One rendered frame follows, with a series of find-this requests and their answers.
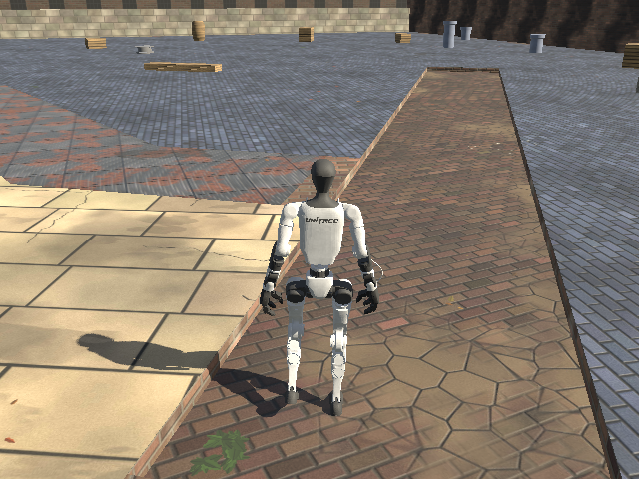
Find right robot upper arm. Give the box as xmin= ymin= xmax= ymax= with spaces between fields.
xmin=343 ymin=203 xmax=368 ymax=259

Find right robot forearm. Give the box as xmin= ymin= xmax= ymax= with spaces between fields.
xmin=358 ymin=244 xmax=377 ymax=291

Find robot right hand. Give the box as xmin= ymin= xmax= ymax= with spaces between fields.
xmin=356 ymin=289 xmax=379 ymax=314

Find left robot forearm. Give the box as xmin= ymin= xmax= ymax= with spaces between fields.
xmin=263 ymin=242 xmax=284 ymax=292

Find left robot shin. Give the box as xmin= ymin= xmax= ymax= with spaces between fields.
xmin=287 ymin=323 xmax=301 ymax=392

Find left robot upper arm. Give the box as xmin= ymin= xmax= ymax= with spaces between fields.
xmin=275 ymin=202 xmax=302 ymax=257

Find robot left hand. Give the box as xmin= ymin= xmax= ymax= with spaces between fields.
xmin=260 ymin=289 xmax=283 ymax=316

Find humanoid robot head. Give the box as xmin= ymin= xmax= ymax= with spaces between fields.
xmin=305 ymin=159 xmax=339 ymax=208

